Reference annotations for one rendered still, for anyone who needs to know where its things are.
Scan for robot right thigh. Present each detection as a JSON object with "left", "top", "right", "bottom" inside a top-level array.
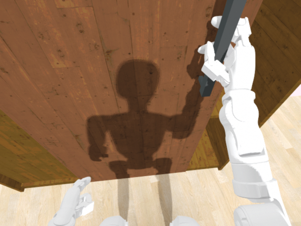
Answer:
[{"left": 170, "top": 216, "right": 200, "bottom": 226}]

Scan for right robot forearm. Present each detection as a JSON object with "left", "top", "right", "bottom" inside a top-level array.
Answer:
[{"left": 219, "top": 89, "right": 291, "bottom": 226}]

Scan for right robot upper arm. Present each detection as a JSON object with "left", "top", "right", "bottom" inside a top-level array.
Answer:
[{"left": 233, "top": 203, "right": 289, "bottom": 226}]

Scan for wardrobe door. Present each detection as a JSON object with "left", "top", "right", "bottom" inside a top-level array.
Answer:
[
  {"left": 0, "top": 110, "right": 77, "bottom": 183},
  {"left": 0, "top": 0, "right": 263, "bottom": 182}
]

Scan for handle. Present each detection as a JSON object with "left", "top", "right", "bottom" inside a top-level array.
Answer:
[{"left": 198, "top": 0, "right": 247, "bottom": 97}]

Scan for robot left hand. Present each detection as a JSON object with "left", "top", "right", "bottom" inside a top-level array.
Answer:
[{"left": 59, "top": 177, "right": 94, "bottom": 218}]

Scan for left robot forearm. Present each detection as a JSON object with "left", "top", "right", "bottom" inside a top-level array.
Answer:
[{"left": 48, "top": 208, "right": 76, "bottom": 226}]

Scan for robot left thigh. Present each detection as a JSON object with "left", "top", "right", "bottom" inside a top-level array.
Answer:
[{"left": 99, "top": 216, "right": 128, "bottom": 226}]

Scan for robot right hand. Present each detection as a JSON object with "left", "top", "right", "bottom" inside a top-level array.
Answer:
[{"left": 198, "top": 16, "right": 255, "bottom": 93}]

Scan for robot thigh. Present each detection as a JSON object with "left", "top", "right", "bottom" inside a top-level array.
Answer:
[
  {"left": 170, "top": 216, "right": 200, "bottom": 226},
  {"left": 99, "top": 216, "right": 128, "bottom": 226}
]

